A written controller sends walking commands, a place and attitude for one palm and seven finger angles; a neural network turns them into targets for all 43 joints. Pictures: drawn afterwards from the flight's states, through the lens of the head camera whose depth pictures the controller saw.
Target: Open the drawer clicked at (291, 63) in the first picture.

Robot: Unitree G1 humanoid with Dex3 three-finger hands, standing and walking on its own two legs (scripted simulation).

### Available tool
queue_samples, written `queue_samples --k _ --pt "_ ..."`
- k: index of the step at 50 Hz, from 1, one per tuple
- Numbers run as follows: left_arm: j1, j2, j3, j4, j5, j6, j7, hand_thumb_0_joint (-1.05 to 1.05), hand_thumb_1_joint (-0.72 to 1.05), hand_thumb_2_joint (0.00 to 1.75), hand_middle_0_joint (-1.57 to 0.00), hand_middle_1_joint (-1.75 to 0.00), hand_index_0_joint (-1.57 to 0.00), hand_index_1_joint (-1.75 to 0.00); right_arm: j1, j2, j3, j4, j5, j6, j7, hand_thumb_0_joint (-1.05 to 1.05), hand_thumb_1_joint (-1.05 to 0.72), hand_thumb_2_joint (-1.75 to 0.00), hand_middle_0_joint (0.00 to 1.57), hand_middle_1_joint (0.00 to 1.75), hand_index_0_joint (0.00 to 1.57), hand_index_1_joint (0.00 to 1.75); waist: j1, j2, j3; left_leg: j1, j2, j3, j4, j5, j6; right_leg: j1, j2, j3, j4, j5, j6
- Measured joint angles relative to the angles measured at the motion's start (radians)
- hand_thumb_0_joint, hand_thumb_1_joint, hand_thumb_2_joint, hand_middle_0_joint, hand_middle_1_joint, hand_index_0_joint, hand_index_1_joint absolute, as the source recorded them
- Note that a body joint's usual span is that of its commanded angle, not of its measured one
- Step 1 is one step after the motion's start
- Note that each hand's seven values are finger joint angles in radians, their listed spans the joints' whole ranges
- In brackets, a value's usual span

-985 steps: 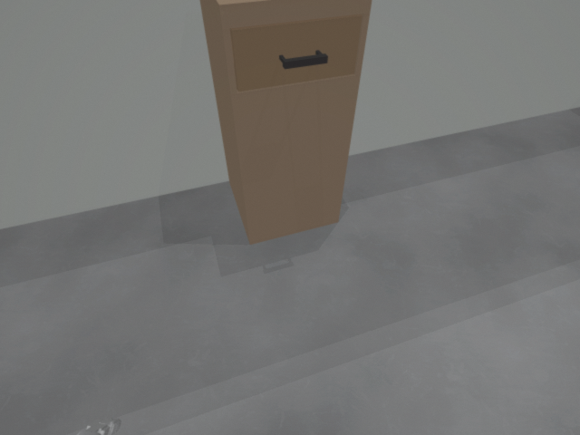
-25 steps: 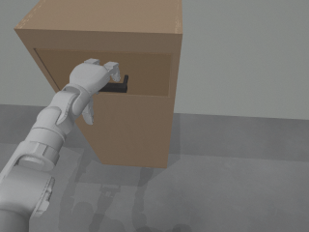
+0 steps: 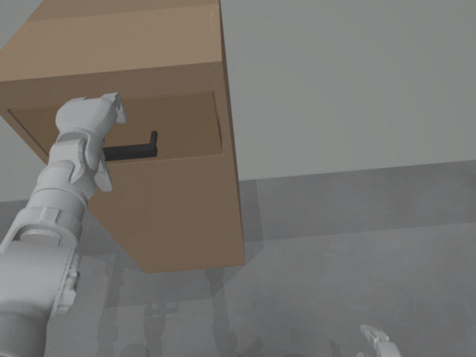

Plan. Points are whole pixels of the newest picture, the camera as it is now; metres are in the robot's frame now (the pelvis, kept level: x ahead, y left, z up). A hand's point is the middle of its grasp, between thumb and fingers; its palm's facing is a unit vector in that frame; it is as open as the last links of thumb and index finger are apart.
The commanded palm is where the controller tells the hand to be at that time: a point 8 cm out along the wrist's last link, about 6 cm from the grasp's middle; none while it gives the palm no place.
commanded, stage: move the hooked fingers above the handle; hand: left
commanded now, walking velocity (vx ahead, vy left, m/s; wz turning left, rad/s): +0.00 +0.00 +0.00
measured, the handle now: (125, 145) +0.52 +0.23 +0.05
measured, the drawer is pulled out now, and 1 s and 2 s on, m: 0.00 0.00 0.00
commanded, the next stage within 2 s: lower the fingers behind the handle in 0.36 s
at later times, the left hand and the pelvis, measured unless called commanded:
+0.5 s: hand (123, 129) +0.48 +0.20 +0.12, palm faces +0.12 +0.00 -0.99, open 13.4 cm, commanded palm +0.45 +0.27 +0.16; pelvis +0.01 +0.02 +0.00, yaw +1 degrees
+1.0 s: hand (106, 157) +0.47 +0.25 +0.07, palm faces +0.02 -0.06 -1.00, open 13.9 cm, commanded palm +0.45 +0.27 +0.12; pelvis +0.01 +0.02 -0.01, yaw +4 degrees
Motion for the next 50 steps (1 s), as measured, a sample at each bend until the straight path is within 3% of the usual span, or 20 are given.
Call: queue_samples --k 3,6,10,13,17,19,22,27,31,35,39,45,50 --pt "0.040 0.052 0.024 0.000 0.004 -0.054 -0.040 0.00 -0.49 0.30 -0.34 -1.21 -0.34 -1.23 0.039 -0.033 -0.030 -0.012 -0.011 -0.020 -0.002 0.01 -0.91 -0.90 0.20 0.30 0.20 0.30 0.006 -0.014 0.003 -0.020 0.003 -0.018 0.022 -0.009 -0.002 -0.008 0.000 -0.018 0.011 -0.010 -0.004" --pt "0.075 0.077 -0.015 -0.064 -0.005 -0.119 -0.069 0.00 -0.48 0.30 -0.33 -1.20 -0.33 -1.22 0.093 -0.067 -0.078 -0.004 -0.025 -0.039 0.004 0.01 -0.91 -0.90 0.20 0.30 0.20 0.30 0.025 -0.026 0.014 -0.046 -0.001 -0.047 0.050 -0.020 -0.004 -0.016 -0.006 -0.046 0.024 -0.023 -0.007" --pt "0.106 0.043 -0.087 -0.219 -0.042 -0.227 -0.057 -0.01 -0.48 0.30 -0.32 -1.20 -0.32 -1.21 0.148 -0.096 -0.129 0.041 -0.041 -0.049 0.016 0.01 -0.91 -0.90 0.20 0.30 0.20 0.30 0.052 -0.030 0.021 -0.068 -0.012 -0.079 0.084 -0.037 0.000 -0.017 -0.018 -0.077 0.039 -0.043 -0.003" --pt "0.096 -0.002 -0.108 -0.267 -0.058 -0.270 0.000 -0.01 -0.49 0.30 -0.32 -1.20 -0.32 -1.20 0.147 -0.099 -0.136 0.073 -0.042 -0.048 0.030 0.01 -0.91 -0.90 0.20 0.30 0.20 0.30 0.043 -0.033 0.012 -0.078 -0.018 -0.083 0.100 -0.051 0.004 -0.023 -0.025 -0.082 0.051 -0.056 0.002" --pt "0.062 -0.042 -0.050 -0.234 -0.035 -0.238 0.104 0.00 -0.49 0.30 -0.37 -1.23 -0.32 -1.20 0.117 -0.079 -0.118 0.085 -0.046 -0.040 0.057 0.01 -0.91 -0.90 0.20 0.30 0.20 0.30 0.012 -0.030 -0.015 -0.088 -0.016 -0.057 0.100 -0.061 0.008 -0.047 -0.023 -0.055 0.059 -0.059 0.007" --pt "0.062 -0.061 -0.048 -0.215 -0.019 -0.199 0.153 0.00 -0.48 0.30 -0.47 -1.30 -0.32 -1.20 0.108 -0.066 -0.105 0.087 -0.045 -0.031 0.068 0.01 -0.91 -0.90 0.20 0.30 0.20 0.30 0.015 -0.017 -0.025 -0.082 -0.015 -0.042 0.091 -0.061 0.011 -0.048 -0.021 -0.040 0.053 -0.054 0.011" --pt "0.054 -0.092 -0.054 -0.182 -0.002 -0.128 0.182 0.00 -0.48 0.30 -0.51 -1.32 -0.35 -1.24 0.082 -0.044 -0.075 0.095 -0.038 -0.006 0.081 0.01 -0.91 -0.90 0.20 0.30 0.20 0.30 0.025 0.004 -0.028 -0.062 -0.016 -0.023 0.069 -0.052 0.015 -0.039 -0.020 -0.021 0.040 -0.043 0.016" --pt "0.021 -0.095 -0.048 -0.100 0.006 -0.008 0.131 0.00 -0.48 0.30 -0.44 -1.27 -0.39 -1.29 0.027 0.004 -0.027 0.082 -0.019 0.024 0.065 0.01 -0.91 -0.90 0.20 0.30 0.20 0.30 0.021 0.023 -0.023 -0.014 -0.018 0.002 0.019 -0.026 0.019 -0.010 -0.018 0.004 0.012 -0.020 0.021" --pt "0.001 -0.061 -0.019 -0.031 0.004 0.011 0.053 0.00 -0.49 0.30 -0.38 -1.24 -0.38 -1.27 0.014 0.025 -0.005 0.042 -0.010 0.022 0.043 0.01 -0.91 -0.90 0.20 0.30 0.20 0.30 0.011 0.017 -0.019 0.000 -0.016 0.004 0.002 -0.012 0.016 0.001 -0.016 0.006 0.001 -0.010 0.018" --pt "0.020 0.006 0.019 0.024 0.016 -0.026 -0.017 0.00 -0.49 0.30 -0.34 -1.22 -0.35 -1.24 0.035 0.011 -0.011 0.000 -0.016 0.002 0.028 0.01 -0.91 -0.90 0.20 0.30 0.21 0.30 0.005 -0.002 -0.017 -0.018 -0.011 -0.007 0.018 -0.014 0.012 -0.010 -0.013 -0.005 0.009 -0.012 0.012" --pt "0.063 0.059 0.012 -0.019 0.022 -0.132 -0.056 0.00 -0.48 0.30 -0.33 -1.21 -0.33 -1.22 0.086 -0.028 -0.057 -0.014 -0.033 -0.026 0.026 0.01 -0.91 -0.90 0.20 0.31 0.21 0.30 0.018 -0.025 -0.002 -0.064 -0.011 -0.033 0.063 -0.028 0.010 -0.037 -0.016 -0.031 0.035 -0.026 0.008" --pt "0.084 0.050 -0.029 -0.165 -0.004 -0.270 0.006 0.00 -0.48 0.30 -0.32 -1.20 -0.30 -1.20 0.153 -0.079 -0.131 0.044 -0.055 -0.037 0.039 0.01 -0.91 -0.90 0.20 0.30 0.20 0.30 0.044 -0.040 0.001 -0.137 -0.019 -0.072 0.140 -0.061 0.012 -0.083 -0.029 -0.069 0.084 -0.058 0.010" --pt "0.051 -0.005 -0.021 -0.125 0.008 -0.241 0.109 0.00 -0.49 0.30 -0.32 -1.20 -0.30 -1.20 0.146 -0.084 -0.138 0.077 -0.062 -0.031 0.070 0.01 -0.91 -0.90 0.20 0.30 0.20 0.30 0.015 -0.043 -0.024 -0.185 -0.020 -0.065 0.175 -0.082 0.017 -0.131 -0.030 -0.062 0.114 -0.073 0.014"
